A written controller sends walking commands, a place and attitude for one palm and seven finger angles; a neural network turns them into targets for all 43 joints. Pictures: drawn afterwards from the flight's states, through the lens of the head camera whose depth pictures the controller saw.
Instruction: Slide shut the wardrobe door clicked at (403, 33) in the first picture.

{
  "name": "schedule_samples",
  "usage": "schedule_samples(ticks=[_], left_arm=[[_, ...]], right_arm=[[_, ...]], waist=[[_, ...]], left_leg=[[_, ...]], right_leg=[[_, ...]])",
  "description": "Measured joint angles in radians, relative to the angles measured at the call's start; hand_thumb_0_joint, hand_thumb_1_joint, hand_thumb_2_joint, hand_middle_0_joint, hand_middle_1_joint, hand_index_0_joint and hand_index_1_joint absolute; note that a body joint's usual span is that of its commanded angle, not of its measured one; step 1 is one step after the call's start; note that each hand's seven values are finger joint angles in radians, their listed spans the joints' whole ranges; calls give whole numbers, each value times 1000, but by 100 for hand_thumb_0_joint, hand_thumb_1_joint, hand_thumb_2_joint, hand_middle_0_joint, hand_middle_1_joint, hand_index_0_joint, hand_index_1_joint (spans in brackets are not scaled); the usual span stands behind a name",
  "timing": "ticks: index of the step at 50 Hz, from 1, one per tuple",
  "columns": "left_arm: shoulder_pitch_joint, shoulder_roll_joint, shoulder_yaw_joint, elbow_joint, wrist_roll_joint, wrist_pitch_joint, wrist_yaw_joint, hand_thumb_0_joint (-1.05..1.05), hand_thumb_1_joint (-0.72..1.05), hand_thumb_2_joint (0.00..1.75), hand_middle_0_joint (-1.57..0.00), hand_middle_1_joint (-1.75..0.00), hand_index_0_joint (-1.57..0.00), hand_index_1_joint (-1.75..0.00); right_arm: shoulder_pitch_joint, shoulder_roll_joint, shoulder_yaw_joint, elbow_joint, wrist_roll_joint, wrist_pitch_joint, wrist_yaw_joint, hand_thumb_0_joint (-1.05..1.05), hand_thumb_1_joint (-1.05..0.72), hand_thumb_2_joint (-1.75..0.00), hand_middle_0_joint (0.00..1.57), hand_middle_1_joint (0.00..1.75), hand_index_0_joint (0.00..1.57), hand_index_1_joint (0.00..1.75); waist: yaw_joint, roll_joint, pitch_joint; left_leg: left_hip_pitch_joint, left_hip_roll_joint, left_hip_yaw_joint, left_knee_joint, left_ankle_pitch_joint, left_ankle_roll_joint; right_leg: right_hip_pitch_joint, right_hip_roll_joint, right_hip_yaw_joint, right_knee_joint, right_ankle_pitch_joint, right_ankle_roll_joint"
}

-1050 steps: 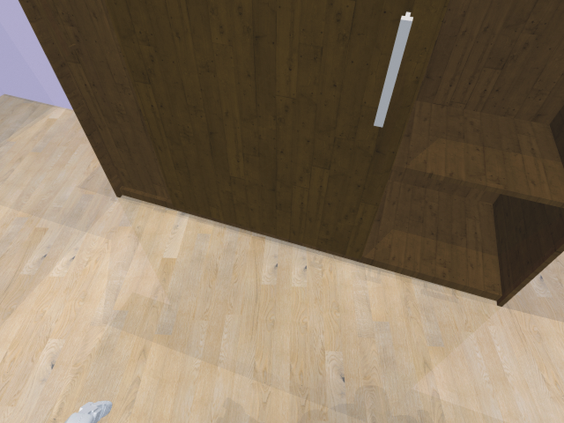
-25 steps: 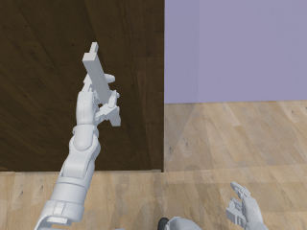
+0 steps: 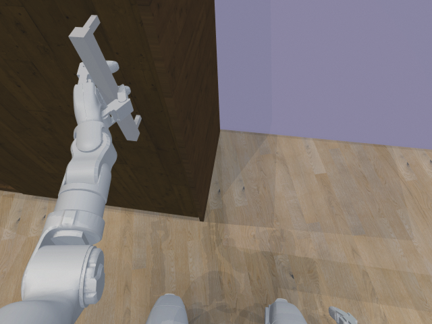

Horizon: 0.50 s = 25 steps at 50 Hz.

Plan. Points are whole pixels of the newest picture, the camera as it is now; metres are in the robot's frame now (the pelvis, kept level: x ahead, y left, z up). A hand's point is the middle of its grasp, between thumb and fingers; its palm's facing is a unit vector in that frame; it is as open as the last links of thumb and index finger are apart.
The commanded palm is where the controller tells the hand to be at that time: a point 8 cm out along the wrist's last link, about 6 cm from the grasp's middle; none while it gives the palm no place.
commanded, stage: step sideways, sliding the door along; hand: left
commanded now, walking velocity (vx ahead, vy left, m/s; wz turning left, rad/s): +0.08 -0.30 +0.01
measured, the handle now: (116, 88) +0.48 +0.28 +0.11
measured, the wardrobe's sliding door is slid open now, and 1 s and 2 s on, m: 0.00 0.00 0.00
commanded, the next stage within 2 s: stop walking and hold the door there in 0.26 s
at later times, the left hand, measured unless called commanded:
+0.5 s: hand (125, 102) +0.44 +0.24 +0.11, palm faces +0.63 -0.71 -0.31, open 7.2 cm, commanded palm +0.39 +0.25 +0.12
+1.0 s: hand (123, 103) +0.44 +0.25 +0.11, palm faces +0.62 -0.70 -0.34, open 6.7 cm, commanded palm +0.39 +0.25 +0.12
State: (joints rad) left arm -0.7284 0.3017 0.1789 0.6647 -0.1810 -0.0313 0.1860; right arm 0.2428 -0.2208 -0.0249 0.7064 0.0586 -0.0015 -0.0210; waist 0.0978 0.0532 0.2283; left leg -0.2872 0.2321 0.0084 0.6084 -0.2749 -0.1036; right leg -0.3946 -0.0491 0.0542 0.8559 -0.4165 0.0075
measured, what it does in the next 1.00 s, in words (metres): walks ahead: right foot, then left foot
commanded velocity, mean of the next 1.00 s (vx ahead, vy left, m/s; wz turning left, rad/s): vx -0.15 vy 0.01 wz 0.00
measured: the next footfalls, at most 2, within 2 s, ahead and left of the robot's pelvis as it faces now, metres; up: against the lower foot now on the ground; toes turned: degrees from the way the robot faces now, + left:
right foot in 0.04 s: +0.07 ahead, -0.20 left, +0.00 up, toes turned -1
left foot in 0.18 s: +0.07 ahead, +0.14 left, +0.00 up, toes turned +11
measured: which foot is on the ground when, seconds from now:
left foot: down 0.00-0.08, up 0.10-0.16, down 0.18-0.40, up 0.42-0.56, down 0.58-1.00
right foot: up 0.00-0.02, down 0.04-0.18, up 0.20-0.34, down 0.36-1.00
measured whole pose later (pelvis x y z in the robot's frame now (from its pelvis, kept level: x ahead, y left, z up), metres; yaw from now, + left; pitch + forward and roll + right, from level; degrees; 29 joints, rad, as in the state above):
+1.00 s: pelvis +0.16 -0.10 +0.02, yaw +0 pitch -2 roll +0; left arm -0.02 0.39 0.47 0.29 -0.06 -0.10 0.20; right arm 0.15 -0.29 -0.02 0.66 0.05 -0.05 -0.09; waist 0.00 0.05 0.09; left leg -0.23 0.05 0.03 0.52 -0.22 -0.02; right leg -0.23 -0.01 -0.07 0.53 -0.26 -0.01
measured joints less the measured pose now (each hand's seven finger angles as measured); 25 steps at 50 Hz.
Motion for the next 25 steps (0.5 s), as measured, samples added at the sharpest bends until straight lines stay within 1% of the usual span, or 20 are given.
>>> schedule_samples(ticks=[1, 2, 3, 4, 5, 6, 7, 8, 9, 10, 12, 13, 15, 16, 18, 19, 20, 21, 23, 25], left_arm=[[-3, 19, 2, -3, 4, 1, 1, 3, 72, 86, -31, -121, -12, -140], [-2, 37, 13, -6, 8, -3, 2, 3, 71, 86, -33, -121, -10, -140], [1, 44, 31, -6, 9, -11, 4, 2, 71, 86, -34, -121, -9, -140], [5, 48, 46, 0, 11, -20, 4, 2, 71, 86, -35, -121, -7, -140], [11, 52, 58, 3, 15, -25, 6, 2, 70, 87, -35, -121, -7, -140], [19, 52, 63, 3, 20, -31, 11, 2, 70, 87, -35, -120, -7, -140], [29, 51, 62, -2, 23, -33, 17, 2, 70, 87, -35, -120, -7, -140], [45, 48, 59, -18, 25, -30, 24, 2, 69, 87, -35, -120, -8, -140], [67, 45, 58, -43, 24, -25, 28, 2, 69, 87, -35, -120, -9, -140], [91, 45, 56, -73, 19, -16, 29, 3, 69, 87, -35, -121, -9, -140], [120, 63, 60, -110, 12, -17, 18, 3, 68, 87, -36, -123, -9, -140], [134, 71, 68, -125, 12, -19, 15, 3, 68, 87, -36, -123, -8, -140], [167, 79, 91, -162, 9, -14, 20, 2, 68, 87, -36, -123, -6, -140], [185, 81, 103, -183, 11, -8, 25, 2, 67, 87, -36, -123, -5, -140], [219, 85, 127, -221, 16, 5, 30, 1, 66, 87, -37, -123, -2, -140], [238, 75, 145, -238, 21, 5, 36, 1, 66, 87, -37, -122, -1, -140], [273, 77, 183, -238, 43, -23, 13, -1, 65, 87, -38, -122, 0, -140], [317, 92, 214, -232, 70, -58, -12, -4, 63, 86, -38, -122, -2, -140], [384, 111, 234, -233, 101, -83, -27, -8, 60, 84, -40, -124, -8, -140], [428, 102, 245, -241, 103, -92, -31, -10, 58, 82, -40, -125, -15, -140]], right_arm=[[5, 3, 5, -5, 6, -3, 3, 1, -91, -90, 20, 30, 20, 30], [-1, 1, 8, -8, 13, -6, 7, 2, -91, -90, 20, 30, 20, 30], [-16, -9, 5, -5, 19, -9, 8, 2, -91, -90, 20, 30, 20, 30], [-30, -16, 0, 4, 25, -8, 7, 2, -91, -90, 20, 30, 20, 30], [-46, -20, -4, 18, 28, -1, 3, 2, -91, -90, 20, 30, 20, 30], [-58, -24, -6, 31, 30, 4, -3, 2, -91, -90, 20, 30, 20, 30], [-63, -29, -8, 39, 30, 6, -10, 2, -91, -90, 20, 30, 20, 30], [-65, -38, -9, 39, 27, 5, -16, 2, -91, -90, 20, 30, 20, 30], [-64, -52, -13, 30, 24, 3, -20, 2, -91, -90, 20, 30, 20, 30], [-60, -65, -26, 12, 18, 2, -20, 2, -91, -90, 20, 30, 20, 30], [-74, -59, -52, -10, 16, 1, -7, 2, -91, -90, 20, 30, 20, 30], [-83, -53, -60, -22, 15, 1, -1, 1, -91, -90, 19, 30, 20, 30], [-95, -50, -62, -53, 11, -8, 5, 1, -91, -90, 19, 30, 20, 30], [-97, -50, -59, -67, 11, -19, 6, 1, -91, -90, 19, 30, 20, 30], [-95, -50, -48, -92, 15, -46, 6, 1, -91, -90, 19, 30, 20, 30], [-106, -54, -45, -92, 17, -57, 5, 1, -91, -90, 19, 30, 20, 30], [-131, -55, -33, -79, 12, -60, 1, 1, -91, -90, 19, 30, 20, 30], [-158, -53, -24, -66, 10, -54, -3, 1, -91, -90, 19, 30, 20, 30], [-179, -53, -18, -58, 9, -56, -18, 1, -91, -90, 19, 30, 20, 30], [-181, -60, -8, -53, 6, -70, -32, 1, -91, -90, 19, 30, 20, 30]], waist=[[13, 0, -1], [14, 16, 8], [-6, 55, 31], [-27, 74, 43], [-39, 63, 45], [-44, 39, 39], [-44, 12, 29], [-40, -11, 18], [-35, -15, 7], [-28, -5, -4], [-9, -26, 2], [0, -34, 8], [8, -28, 20], [12, -22, 25], [13, -12, 33], [-2, 16, 47], [-25, 28, 46], [-44, 24, 37], [-54, 14, 18], [-55, 8, -2]], left_leg=[[-9, 26, -13, 29, -19, -18], [-16, 58, -38, 60, -38, -30], [-22, 93, -81, 88, -41, -20], [-42, 105, -110, 129, -4, 11], [-69, 83, -124, 206, -30, 34], [-93, 41, -117, 287, -100, 53], [-101, -3, -93, 317, -157, 70], [-83, -42, -56, 259, -148, 83], [-42, -61, -17, 134, -12, 101], [-5, -47, -1, 59, 30, 102], [42, -29, 17, 20, -27, 25], [60, -22, 23, 11, -47, 8], [89, -3, 24, 2, -63, -7], [102, 7, 24, 4, -69, -17], [110, 21, 21, 49, -94, -25], [104, 40, 1, 88, -104, -14], [84, 40, -13, 135, -92, 11], [54, 10, -30, 207, -127, 31], [1, -80, -43, 333, -226, 59], [-15, -149, -15, 296, -274, 74]], right_leg=[[48, -20, -12, -114, 50, 5], [84, -9, -38, -171, 89, 15], [116, 23, -80, -179, 90, 26], [140, 39, -114, -184, 80, 29], [151, 35, -130, -184, 67, 27], [157, 21, -136, -187, 56, 23], [161, 4, -139, -194, 49, 18], [155, -10, -136, -186, 49, 11], [133, -12, -134, -146, 61, 8], [96, 1, -131, -67, 78, 16], [23, 19, -89, 128, -8, 21], [-1, 25, -80, 176, -40, 20], [-10, 23, -92, 124, -42, 12], [5, 18, -104, 40, -4, 11], [66, 9, -129, -152, 146, 10], [94, 21, -154, -159, 142, -1], [102, 26, -168, -153, 114, -13], [98, 22, -167, -150, 89, -22], [98, 8, -151, -175, 74, -30], [107, -4, -137, -224, 97, -24]])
